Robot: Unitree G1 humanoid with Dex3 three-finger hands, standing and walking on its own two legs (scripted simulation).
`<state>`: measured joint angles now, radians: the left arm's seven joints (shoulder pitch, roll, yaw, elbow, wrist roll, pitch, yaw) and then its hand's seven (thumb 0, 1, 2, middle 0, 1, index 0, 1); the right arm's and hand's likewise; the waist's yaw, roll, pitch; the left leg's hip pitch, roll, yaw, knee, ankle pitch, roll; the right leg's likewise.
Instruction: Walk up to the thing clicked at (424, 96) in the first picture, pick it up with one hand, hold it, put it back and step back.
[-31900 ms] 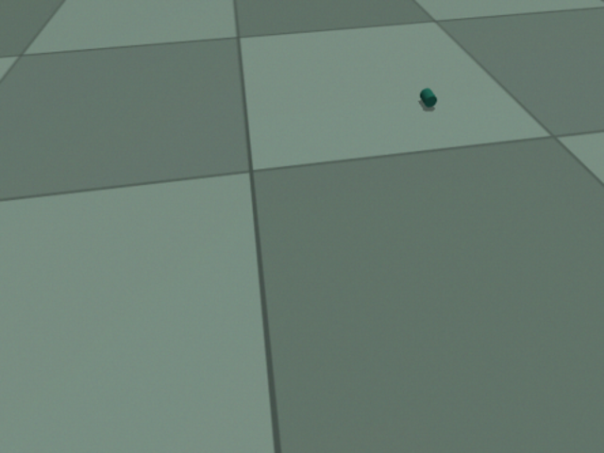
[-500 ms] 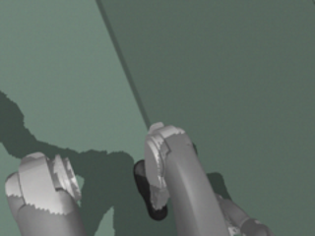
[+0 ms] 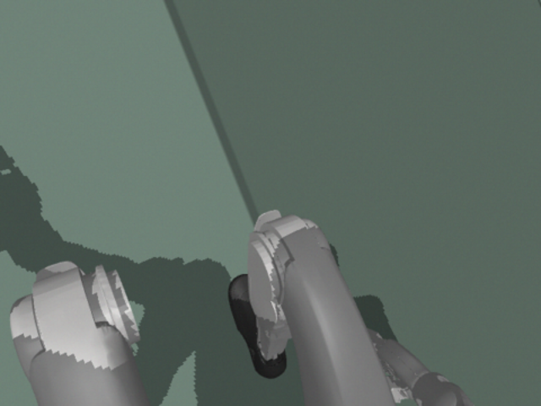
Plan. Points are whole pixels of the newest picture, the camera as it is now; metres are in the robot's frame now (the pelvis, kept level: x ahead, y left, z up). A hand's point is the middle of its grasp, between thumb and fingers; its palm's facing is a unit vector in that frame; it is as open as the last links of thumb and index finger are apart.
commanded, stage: withdraw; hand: left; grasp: from above
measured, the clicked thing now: out of the picture +0.43 +0.37 -0.26
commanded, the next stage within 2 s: home in 0.98 s
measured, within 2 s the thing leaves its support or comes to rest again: neither
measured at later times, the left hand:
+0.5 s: hand out of the picture +0.42 +0.39 -0.14, palm faces -0.33 -0.09 -0.94, open 13.9 cm
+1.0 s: hand out of the picture +0.39 +0.37 -0.08, palm faces -0.52 -0.12 -0.85, open 13.8 cm
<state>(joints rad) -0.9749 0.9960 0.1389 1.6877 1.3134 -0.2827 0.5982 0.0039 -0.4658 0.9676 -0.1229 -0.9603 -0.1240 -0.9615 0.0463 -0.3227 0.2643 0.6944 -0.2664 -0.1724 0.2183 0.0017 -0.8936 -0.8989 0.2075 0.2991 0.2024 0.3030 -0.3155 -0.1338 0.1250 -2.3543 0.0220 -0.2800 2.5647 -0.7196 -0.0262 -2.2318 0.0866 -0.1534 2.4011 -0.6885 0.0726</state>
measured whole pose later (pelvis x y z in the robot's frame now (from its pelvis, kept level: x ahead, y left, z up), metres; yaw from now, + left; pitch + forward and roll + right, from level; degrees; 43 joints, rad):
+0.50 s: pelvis +0.00 +0.00 +0.02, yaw +3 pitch +32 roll -12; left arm -0.85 0.81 0.11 1.30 1.20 -0.14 0.42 0.00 -0.49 0.98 -0.09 -1.01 -0.10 -1.00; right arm 0.11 -0.29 0.10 0.73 -0.16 -0.11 0.24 0.00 -0.90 -0.90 0.21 0.30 0.20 0.30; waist -0.20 -0.02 -0.03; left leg -2.35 0.02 -0.21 2.48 -0.71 -0.02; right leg -2.24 0.06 -0.11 2.36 -0.71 0.06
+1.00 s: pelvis -0.02 -0.01 +0.06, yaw +6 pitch +32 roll -9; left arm -0.97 0.83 0.03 1.39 1.22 -0.27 0.19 0.00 -0.48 0.98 -0.11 -0.99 -0.11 -0.99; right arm 0.19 -0.32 0.12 0.68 -0.10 0.02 0.10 0.00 -0.90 -0.90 0.21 0.30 0.20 0.30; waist -0.23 -0.01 -0.04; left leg -2.25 0.02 -0.15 2.30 -0.62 0.00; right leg -2.14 0.03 -0.07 2.21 -0.64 0.05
